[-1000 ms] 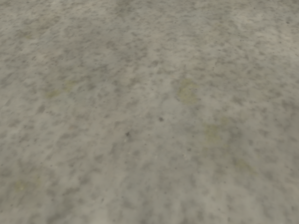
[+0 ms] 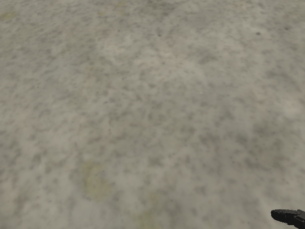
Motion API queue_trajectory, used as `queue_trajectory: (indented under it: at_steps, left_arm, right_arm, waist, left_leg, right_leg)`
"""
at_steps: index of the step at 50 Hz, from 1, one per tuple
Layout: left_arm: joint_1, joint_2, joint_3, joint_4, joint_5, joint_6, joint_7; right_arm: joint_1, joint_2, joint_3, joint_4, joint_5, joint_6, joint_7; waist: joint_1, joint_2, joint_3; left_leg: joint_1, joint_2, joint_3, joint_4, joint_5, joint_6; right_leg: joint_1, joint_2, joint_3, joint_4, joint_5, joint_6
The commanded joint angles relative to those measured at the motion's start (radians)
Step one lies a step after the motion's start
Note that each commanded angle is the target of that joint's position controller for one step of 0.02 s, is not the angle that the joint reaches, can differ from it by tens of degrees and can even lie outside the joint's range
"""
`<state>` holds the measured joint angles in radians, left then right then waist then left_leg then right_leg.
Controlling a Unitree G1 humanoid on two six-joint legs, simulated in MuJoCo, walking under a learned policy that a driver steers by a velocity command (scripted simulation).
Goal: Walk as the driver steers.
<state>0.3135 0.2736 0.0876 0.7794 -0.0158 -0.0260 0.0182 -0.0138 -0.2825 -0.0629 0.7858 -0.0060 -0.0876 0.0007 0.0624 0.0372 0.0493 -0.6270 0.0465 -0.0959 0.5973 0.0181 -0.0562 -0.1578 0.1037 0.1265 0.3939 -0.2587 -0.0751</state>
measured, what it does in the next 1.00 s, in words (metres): walks ahead, turning right: left foot, then right foot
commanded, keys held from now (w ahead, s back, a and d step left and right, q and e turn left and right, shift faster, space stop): e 0.88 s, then no key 0.12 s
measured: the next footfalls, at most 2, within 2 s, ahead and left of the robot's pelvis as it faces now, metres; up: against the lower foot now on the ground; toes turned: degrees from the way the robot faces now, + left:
left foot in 0.10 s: +0.24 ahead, +0.13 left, +0.00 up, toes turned -8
right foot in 0.54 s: +0.11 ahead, -0.11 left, +0.00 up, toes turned -23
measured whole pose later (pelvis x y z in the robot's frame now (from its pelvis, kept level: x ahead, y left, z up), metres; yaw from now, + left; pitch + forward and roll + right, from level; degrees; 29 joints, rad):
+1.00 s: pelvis +0.12 +0.01 -0.01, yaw -35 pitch +2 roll +1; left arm 0.17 0.31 0.07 0.59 -0.01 0.05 0.03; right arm 0.10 -0.30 -0.07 0.77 0.00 -0.01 0.01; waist 0.00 -0.01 0.02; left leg -0.29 -0.02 -0.05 0.52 -0.25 -0.03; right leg -0.33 0.10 0.19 0.56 -0.25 -0.02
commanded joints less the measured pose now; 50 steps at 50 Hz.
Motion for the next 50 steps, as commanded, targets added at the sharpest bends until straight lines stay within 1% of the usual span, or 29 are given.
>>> queue_trajectory:
  at_steps: [1, 3, 4, 5, 6, 7, 8, 9, 10, 12, 14, 19, 24, 26, 27, 28, 29, 30, 31, 32, 33, 34, 37, 40, 43, 46, 48, 49, 50]
  left_arm:
    - [-0.003, 0.153, 0.04, -0.058, -0.004, 0.006, 0.017]
    - [-0.042, 0.142, 0.038, -0.079, -0.001, 0.011, 0.027]
    - [-0.072, 0.126, 0.032, -0.095, -0.002, 0.012, 0.028]
    - [-0.064, 0.075, 0.015, -0.121, 0.011, 0.009, 0.026]
    - [0.126, 0.016, 0.0, -0.11, 0.019, 0.008, 0.025]
    - [0.238, 0.11, 0.01, -0.099, -0.003, 0.01, 0.017]
    - [0.154, 0.187, 0.031, -0.087, -0.015, 0.028, 0.02]
    - [0.053, 0.208, 0.039, -0.103, -0.013, 0.049, 0.027]
    - [0.011, 0.204, 0.043, -0.111, -0.008, 0.069, 0.033]
    - [0.002, 0.152, 0.035, -0.131, -0.008, 0.088, 0.033]
    - [-0.001, 0.111, 0.024, -0.145, -0.007, 0.085, 0.033]
    - [-0.066, 0.104, 0.012, -0.181, 0.002, 0.079, 0.016]
    - [-0.077, 0.124, 0.019, -0.19, 0.003, 0.086, -0.013]
    - [-0.023, 0.13, 0.03, -0.166, 0.007, 0.086, -0.019]
    - [0.015, 0.166, 0.044, -0.158, 0.011, 0.086, -0.012]
    - [0.032, 0.279, 0.069, -0.174, 0.013, 0.086, 0.008]
    - [-0.001, 0.322, 0.069, -0.208, 0.042, 0.067, 0.003]
    - [-0.033, 0.282, 0.061, -0.207, 0.052, 0.044, -0.003]
    - [-0.087, 0.256, 0.053, -0.208, 0.04, 0.029, -0.001]
    - [-0.128, 0.219, 0.043, -0.214, 0.023, 0.026, 0.003]
    - [-0.15, 0.201, 0.033, -0.219, 0.013, 0.027, 0.007]
    - [-0.147, 0.186, 0.025, -0.222, 0.015, 0.029, 0.012]
    - [-0.119, 0.183, 0.024, -0.224, 0.015, 0.032, 0.02]
    - [-0.104, 0.205, 0.033, -0.228, 0.011, 0.042, 0.026]
    - [-0.112, 0.219, 0.039, -0.241, 0.014, 0.052, 0.02]
    - [-0.137, 0.208, 0.034, -0.25, 0.011, 0.058, 0.011]
    - [-0.159, 0.192, 0.025, -0.252, 0.002, 0.063, 0.01]
    - [-0.164, 0.181, 0.02, -0.25, -0.004, 0.065, 0.013]
    - [-0.129, 0.148, 0.011, -0.245, 0.007, 0.062, 0.016]
  right_arm:
    - [-0.024, -0.097, -0.022, -0.071, 0.004, -0.007, 0.007]
    - [0.034, -0.131, -0.035, -0.059, -0.002, -0.018, 0.009]
    - [0.093, -0.14, -0.039, -0.045, -0.011, -0.027, 0.007]
    - [0.164, -0.188, -0.048, -0.044, -0.034, -0.031, 0.0]
    - [0.192, -0.215, -0.045, -0.051, -0.054, -0.02, -0.006]
    - [0.215, -0.206, -0.05, -0.039, -0.018, 0.001, -0.001]
    - [0.155, -0.131, -0.031, -0.075, -0.006, 0.013, -0.004]
    - [0.115, -0.093, -0.018, -0.085, -0.01, 0.029, -0.009]
    - [0.079, -0.081, -0.01, -0.09, -0.013, 0.043, -0.013]
    - [0.048, -0.108, -0.016, -0.08, -0.025, 0.058, -0.02]
    - [0.059, -0.116, -0.022, -0.069, -0.025, 0.059, -0.027]
    - [0.052, -0.156, -0.037, -0.064, -0.011, 0.073, -0.036]
    - [0.058, -0.189, -0.048, -0.048, 0.01, 0.091, -0.024]
    - [0.069, -0.175, -0.046, -0.032, 0.026, 0.1, -0.022]
    - [0.114, -0.137, -0.039, -0.01, 0.027, 0.104, -0.017]
    - [0.128, -0.07, -0.02, -0.034, -0.013, 0.104, -0.006]
    - [0.03, -0.104, -0.032, -0.084, -0.018, 0.095, -0.016]
    - [-0.007, -0.137, -0.043, -0.089, -0.002, 0.094, -0.022]
    - [0.022, -0.142, -0.05, -0.077, 0.008, 0.096, -0.028]
    - [0.054, -0.143, -0.054, -0.048, 0.001, 0.098, -0.037]
    - [0.072, -0.146, -0.057, -0.042, -0.008, 0.1, -0.041]
    - [0.078, -0.141, -0.057, -0.043, -0.007, 0.098, -0.039]
    - [0.07, -0.116, -0.049, -0.056, 0.006, 0.091, -0.034]
    - [0.036, -0.097, -0.038, -0.073, 0.006, 0.086, -0.025]
    - [0.041, -0.106, -0.037, -0.079, 0.012, 0.079, -0.013]
    - [0.079, -0.118, -0.038, -0.074, 0.017, 0.071, 0.0]
    - [0.117, -0.111, -0.036, -0.069, 0.015, 0.064, 0.01]
    - [0.144, -0.109, -0.036, -0.063, 0.008, 0.06, 0.014]
    - [0.16, -0.146, -0.043, -0.067, -0.009, 0.058, 0.011]
  waist:
    - [-0.029, -0.155, -0.1]
    - [-0.063, -0.175, -0.115]
    - [-0.099, -0.163, -0.138]
    - [-0.114, -0.069, -0.246]
    - [-0.036, 0.182, -0.356]
    - [-0.014, 0.264, -0.452]
    - [-0.046, 0.14, -0.356]
    - [-0.063, 0.072, -0.265]
    - [-0.059, 0.05, -0.203]
    - [-0.038, 0.097, -0.122]
    - [-0.044, 0.113, -0.129]
    - [-0.063, 0.101, -0.174]
    - [-0.057, 0.11, -0.15]
    - [-0.026, 0.088, -0.152]
    - [-0.02, 0.001, -0.131]
    - [-0.058, -0.31, -0.116]
    - [-0.02, -0.318, -0.11]
    - [-0.017, -0.219, -0.107]
    - [-0.053, -0.193, -0.094]
    - [-0.069, -0.16, -0.107]
    - [-0.078, -0.173, -0.11]
    - [-0.084, -0.179, -0.127]
    - [-0.073, -0.171, -0.144]
    - [-0.05, -0.188, -0.138]
    - [-0.042, -0.201, -0.137]
    - [-0.044, -0.208, -0.155]
    - [-0.068, -0.2, -0.164]
    - [-0.088, -0.186, -0.161]
    - [-0.074, -0.113, -0.173]
  left_leg:
    - [0.185, -0.071, 0.027, -0.088, 0.034, 0.009]
    - [0.23, -0.062, 0.01, -0.131, -0.007, 0.036]
    - [0.318, -0.045, 0.025, -0.202, 0.08, 0.058]
    - [0.529, 0.095, -0.077, -0.167, 0.344, 0.114]
    - [0.814, 0.35, -0.355, -0.119, 0.728, 0.274]
    - [0.862, 0.459, -0.58, -0.155, 0.477, 0.377]
    - [0.778, 0.383, -0.476, -0.192, 0.258, 0.344]
    - [0.672, 0.317, -0.332, -0.214, 0.117, 0.295]
    - [0.562, 0.27, -0.253, -0.246, 0.027, 0.276]
    - [0.387, 0.198, -0.114, -0.318, -0.053, 0.262]
    - [0.393, 0.195, -0.05, -0.342, -0.02, 0.284]
    - [0.43, 0.256, 0.023, -0.358, -0.012, 0.307]
    - [0.44, 0.275, 0.085, -0.323, -0.094, 0.264]
    - [0.398, 0.249, 0.137, -0.232, -0.15, 0.194]
    - [0.308, 0.198, 0.193, -0.106, -0.246, 0.116]
    - [0.05, 0.055, 0.303, 0.224, -0.563, 0.005]
    - [-0.072, -0.043, 0.145, 0.421, -0.688, -0.016]
    - [-0.075, -0.024, 0.072, 0.509, -0.612, 0.001]
    - [-0.079, -0.012, 0.052, 0.515, -0.512, 0.015]
    - [-0.069, -0.003, 0.043, 0.514, -0.452, 0.013]
    - [-0.047, -0.01, 0.047, 0.529, -0.408, 0.003]
    - [-0.014, -0.022, 0.048, 0.55, -0.38, -0.004]
    - [-0.006, -0.04, 0.04, 0.448, -0.339, -0.018]
    - [0.037, -0.053, 0.028, 0.279, -0.342, -0.028]
    - [0.126, -0.072, 0.023, 0.175, -0.378, -0.023]
    - [0.204, -0.075, 0.029, 0.08, -0.391, -0.008]
    - [0.295, -0.071, 0.046, -0.074, -0.3, 0.014]
    - [0.38, -0.059, 0.053, -0.205, -0.164, 0.034]
    - [0.481, 0.042, -0.029, -0.242, -0.048, 0.072]
  right_leg:
    - [-0.037, -0.199, 0.174, 0.015, 0.421, -0.084]
    - [0.006, -0.204, 0.239, 0.108, 0.406, -0.068]
    - [-0.003, -0.16, 0.23, 0.194, 0.376, -0.04]
    - [-0.086, -0.089, 0.176, 0.397, 0.214, 0.004]
    - [-0.327, 0.049, 0.076, 0.67, -0.47, 0.068]
    - [-0.43, -0.009, 0.064, 0.858, -0.497, 0.096]
    - [-0.483, -0.057, 0.054, 0.932, -0.4, 0.127]
    - [-0.503, -0.084, 0.011, 0.929, -0.325, 0.143]
    - [-0.485, -0.11, -0.005, 0.912, -0.28, 0.152]
    - [-0.396, -0.13, -0.053, 0.833, -0.213, 0.149]
    - [-0.371, -0.134, -0.085, 0.741, -0.191, 0.148]
    - [-0.292, -0.177, -0.109, 0.535, -0.103, 0.13]
    - [-0.179, -0.157, -0.167, 0.316, -0.066, 0.079]
    - [-0.053, -0.12, -0.194, 0.139, 0.03, 0.031]
    - [0.036, -0.147, -0.107, 0.024, 0.122, -0.016]
    - [0.157, -0.406, 0.255, -0.04, 0.413, -0.127]
    - [0.044, -0.498, 0.41, -0.081, 0.414, -0.282]
    - [0.019, -0.442, 0.334, -0.099, 0.332, -0.256]
    - [0.009, -0.387, 0.258, -0.09, 0.286, -0.192]
    - [0.014, -0.349, 0.216, -0.078, 0.258, -0.145]
    - [-0.004, -0.331, 0.191, -0.069, 0.309, -0.135]
    - [-0.014, -0.315, 0.179, -0.063, 0.355, -0.138]
    - [0.037, -0.294, 0.18, -0.043, 0.383, -0.142]
    - [0.053, -0.287, 0.221, -0.023, 0.332, -0.147]
    - [0.008, -0.288, 0.283, -0.008, 0.322, -0.16]
    - [0.012, -0.285, 0.329, 0.028, 0.391, -0.155]
    - [0.003, -0.26, 0.333, 0.069, 0.404, -0.126]
    - [-0.032, -0.23, 0.319, 0.089, 0.343, -0.09]
    - [-0.103, -0.178, 0.273, 0.151, 0.184, -0.036]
